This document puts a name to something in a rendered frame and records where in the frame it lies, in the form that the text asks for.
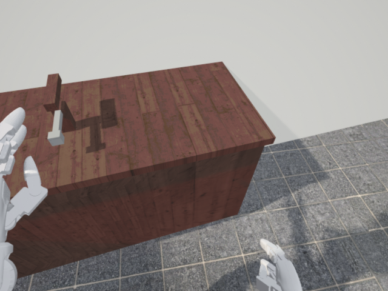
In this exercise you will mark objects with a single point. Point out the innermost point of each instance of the left robot forearm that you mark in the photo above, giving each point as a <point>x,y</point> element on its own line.
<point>8,271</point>

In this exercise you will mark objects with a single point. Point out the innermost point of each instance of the right robot hand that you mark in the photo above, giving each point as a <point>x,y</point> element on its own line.
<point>283,277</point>

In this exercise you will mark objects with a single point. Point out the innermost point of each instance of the tap lever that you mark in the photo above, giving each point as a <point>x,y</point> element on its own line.
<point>56,137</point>

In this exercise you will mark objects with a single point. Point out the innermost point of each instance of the left robot hand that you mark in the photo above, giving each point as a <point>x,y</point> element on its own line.
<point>12,134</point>

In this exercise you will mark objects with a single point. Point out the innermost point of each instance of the counter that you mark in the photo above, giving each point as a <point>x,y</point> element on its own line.
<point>144,156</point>

